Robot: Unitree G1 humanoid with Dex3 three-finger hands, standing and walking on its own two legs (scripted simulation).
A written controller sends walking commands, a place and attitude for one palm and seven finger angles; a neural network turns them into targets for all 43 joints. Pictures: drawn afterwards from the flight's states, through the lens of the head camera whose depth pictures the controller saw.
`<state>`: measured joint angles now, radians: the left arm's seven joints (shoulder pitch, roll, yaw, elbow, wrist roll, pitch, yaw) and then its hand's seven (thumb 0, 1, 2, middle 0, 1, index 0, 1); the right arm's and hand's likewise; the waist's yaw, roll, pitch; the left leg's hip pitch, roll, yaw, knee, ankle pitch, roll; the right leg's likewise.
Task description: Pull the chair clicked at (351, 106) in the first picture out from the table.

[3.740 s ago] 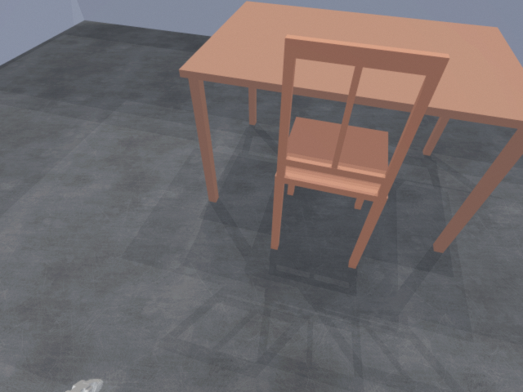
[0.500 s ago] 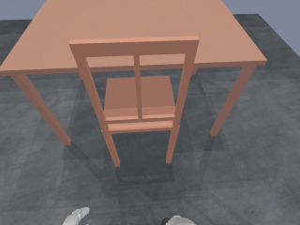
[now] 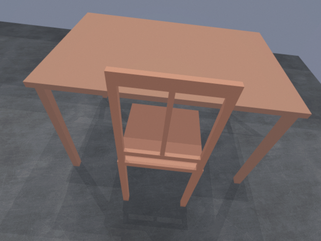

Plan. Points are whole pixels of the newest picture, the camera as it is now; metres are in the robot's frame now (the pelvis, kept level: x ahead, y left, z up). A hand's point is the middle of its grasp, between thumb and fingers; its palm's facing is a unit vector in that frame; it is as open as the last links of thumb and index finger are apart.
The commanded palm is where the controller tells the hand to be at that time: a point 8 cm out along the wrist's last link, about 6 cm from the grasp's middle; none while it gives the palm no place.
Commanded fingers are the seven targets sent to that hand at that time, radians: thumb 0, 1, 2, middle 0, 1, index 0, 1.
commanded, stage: come to a stop and stand still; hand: left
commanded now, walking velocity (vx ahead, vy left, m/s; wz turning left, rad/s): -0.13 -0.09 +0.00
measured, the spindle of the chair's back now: (166, 127) +0.49 +0.03 -0.05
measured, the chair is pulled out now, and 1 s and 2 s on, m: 0.00 0.00 0.00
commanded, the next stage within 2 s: look again from close up in 1.26 s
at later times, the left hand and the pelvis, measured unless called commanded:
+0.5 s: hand out of the picture -0.02 +0.16 -0.17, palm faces +0.05 -0.98 -0.17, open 7.4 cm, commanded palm none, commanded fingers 0.00 0.90 0.90 -0.20 -0.30 -0.20 -0.30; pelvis -0.01 +0.00 +0.01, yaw +0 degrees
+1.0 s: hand out of the picture +0.04 +0.21 -0.16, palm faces +0.04 -0.97 -0.22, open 7.3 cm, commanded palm none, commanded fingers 0.00 0.90 0.90 -0.20 -0.30 -0.20 -0.30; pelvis +0.02 +0.04 +0.00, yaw +0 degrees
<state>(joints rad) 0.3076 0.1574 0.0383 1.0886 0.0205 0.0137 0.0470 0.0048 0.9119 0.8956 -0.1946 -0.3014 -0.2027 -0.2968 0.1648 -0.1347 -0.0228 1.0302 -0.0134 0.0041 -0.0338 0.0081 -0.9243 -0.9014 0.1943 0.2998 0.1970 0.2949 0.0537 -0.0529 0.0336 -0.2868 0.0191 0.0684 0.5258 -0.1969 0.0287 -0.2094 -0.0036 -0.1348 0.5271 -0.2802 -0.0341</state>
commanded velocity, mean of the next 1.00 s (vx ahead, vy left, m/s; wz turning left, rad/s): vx -0.01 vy -0.01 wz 0.00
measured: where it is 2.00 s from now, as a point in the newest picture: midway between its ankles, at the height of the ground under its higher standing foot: outside the picture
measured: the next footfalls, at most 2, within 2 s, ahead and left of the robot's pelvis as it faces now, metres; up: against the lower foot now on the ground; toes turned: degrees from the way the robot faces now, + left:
none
